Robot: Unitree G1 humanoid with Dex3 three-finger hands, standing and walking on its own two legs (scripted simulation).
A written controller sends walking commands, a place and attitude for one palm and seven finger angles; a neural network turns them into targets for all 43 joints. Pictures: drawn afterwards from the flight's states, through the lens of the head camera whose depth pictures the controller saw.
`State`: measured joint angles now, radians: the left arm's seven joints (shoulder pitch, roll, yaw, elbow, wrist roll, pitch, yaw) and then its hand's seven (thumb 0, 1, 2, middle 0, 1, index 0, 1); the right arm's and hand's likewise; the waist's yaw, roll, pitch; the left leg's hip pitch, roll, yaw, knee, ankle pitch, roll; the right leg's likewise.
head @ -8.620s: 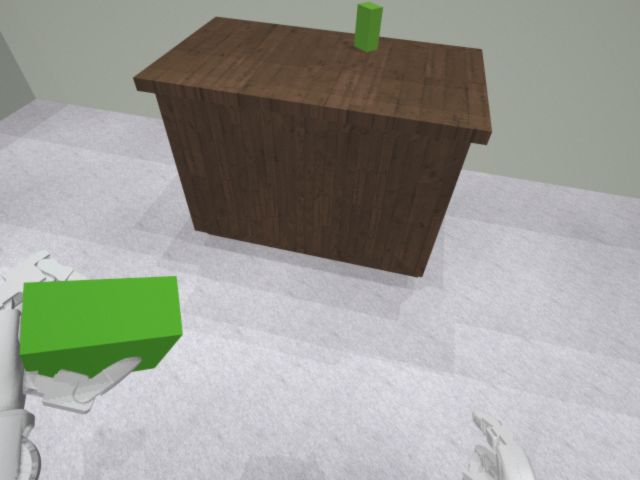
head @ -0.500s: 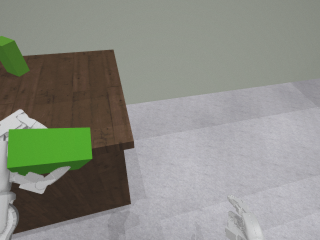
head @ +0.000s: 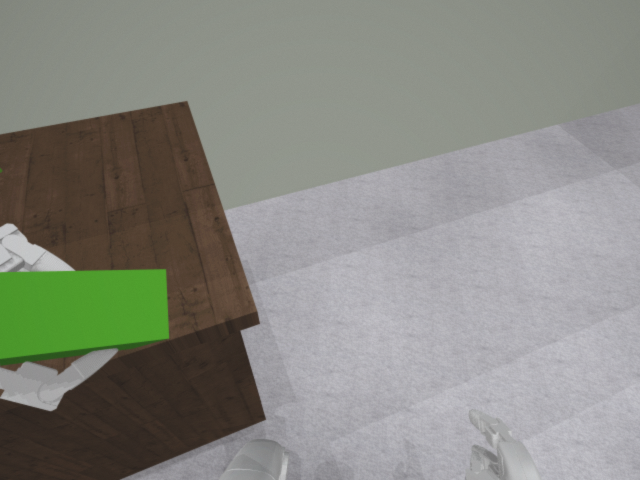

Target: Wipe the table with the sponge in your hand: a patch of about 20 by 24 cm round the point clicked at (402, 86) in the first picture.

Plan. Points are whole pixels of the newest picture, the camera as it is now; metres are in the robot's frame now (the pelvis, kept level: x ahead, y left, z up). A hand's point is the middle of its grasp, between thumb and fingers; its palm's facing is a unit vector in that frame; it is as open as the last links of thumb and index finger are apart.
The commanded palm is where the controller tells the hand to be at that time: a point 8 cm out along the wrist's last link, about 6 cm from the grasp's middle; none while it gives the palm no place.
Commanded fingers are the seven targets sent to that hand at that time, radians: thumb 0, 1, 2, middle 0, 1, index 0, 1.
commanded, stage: shuffle to correct the standing spot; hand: left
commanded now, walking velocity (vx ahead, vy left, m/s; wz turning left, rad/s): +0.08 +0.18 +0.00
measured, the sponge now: (100, 318) +0.22 +0.21 +0.17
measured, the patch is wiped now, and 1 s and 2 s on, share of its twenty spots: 0.00 0.00 0.00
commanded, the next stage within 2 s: come to a stop and stand still in 0.36 s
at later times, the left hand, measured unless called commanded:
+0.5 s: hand out of the picture +0.27 +0.37 +0.18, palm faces +0.39 -0.80 -0.46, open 9.4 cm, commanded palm +0.22 +0.41 +0.19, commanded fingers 0.00 0.10 1.30 -1.20 -1.60 -1.20 -1.60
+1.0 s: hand out of the picture +0.28 +0.41 +0.18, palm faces +0.42 -0.83 -0.36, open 9.4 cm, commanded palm +0.24 +0.43 +0.19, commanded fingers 0.00 0.10 1.30 -1.20 -1.60 -1.20 -1.60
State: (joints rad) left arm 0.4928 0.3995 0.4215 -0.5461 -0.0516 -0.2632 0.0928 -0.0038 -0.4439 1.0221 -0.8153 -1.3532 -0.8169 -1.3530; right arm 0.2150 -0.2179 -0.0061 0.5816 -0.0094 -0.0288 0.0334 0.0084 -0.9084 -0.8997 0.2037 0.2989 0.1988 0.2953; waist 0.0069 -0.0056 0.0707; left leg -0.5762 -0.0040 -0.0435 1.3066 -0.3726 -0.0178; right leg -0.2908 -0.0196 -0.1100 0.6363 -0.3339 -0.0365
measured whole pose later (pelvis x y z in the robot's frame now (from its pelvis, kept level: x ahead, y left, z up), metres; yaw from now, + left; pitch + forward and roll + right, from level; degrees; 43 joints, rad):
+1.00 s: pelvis +0.07 +0.16 +0.02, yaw -2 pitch -1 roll -1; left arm 0.43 0.33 0.33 -0.42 -0.05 -0.10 0.14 0.00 -0.44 1.03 -0.81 -1.36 -0.81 -1.36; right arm 0.23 -0.20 0.03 0.61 0.00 -0.10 -0.06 0.01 -0.91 -0.90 0.21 0.30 0.20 0.30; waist 0.03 0.03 -0.03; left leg -0.24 0.03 0.05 0.45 -0.20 0.01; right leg -0.19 0.07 -0.07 0.38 -0.19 -0.07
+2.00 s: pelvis +0.09 +0.20 +0.02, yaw +0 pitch +1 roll -1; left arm 0.45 0.40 0.37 -0.52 -0.04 -0.15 0.09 0.00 -0.44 1.03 -0.81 -1.36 -0.81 -1.36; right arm 0.18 -0.20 0.03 0.55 0.01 -0.06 -0.03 0.01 -0.91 -0.90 0.21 0.30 0.20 0.30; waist 0.02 -0.02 0.06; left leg -0.24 -0.04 0.05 0.44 -0.22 0.07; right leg -0.19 0.00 -0.07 0.40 -0.22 -0.01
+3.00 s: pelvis +0.08 +0.20 +0.02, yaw -1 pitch +0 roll -1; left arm 0.46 0.38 0.34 -0.48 -0.06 -0.14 0.10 0.00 -0.45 1.04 -0.81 -1.36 -0.81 -1.36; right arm 0.21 -0.21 0.02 0.56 0.02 -0.08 -0.06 0.01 -0.91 -0.90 0.20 0.30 0.20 0.30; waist 0.02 0.00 0.03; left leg -0.22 -0.03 0.06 0.41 -0.19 0.06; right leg -0.17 0.02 -0.06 0.36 -0.19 -0.01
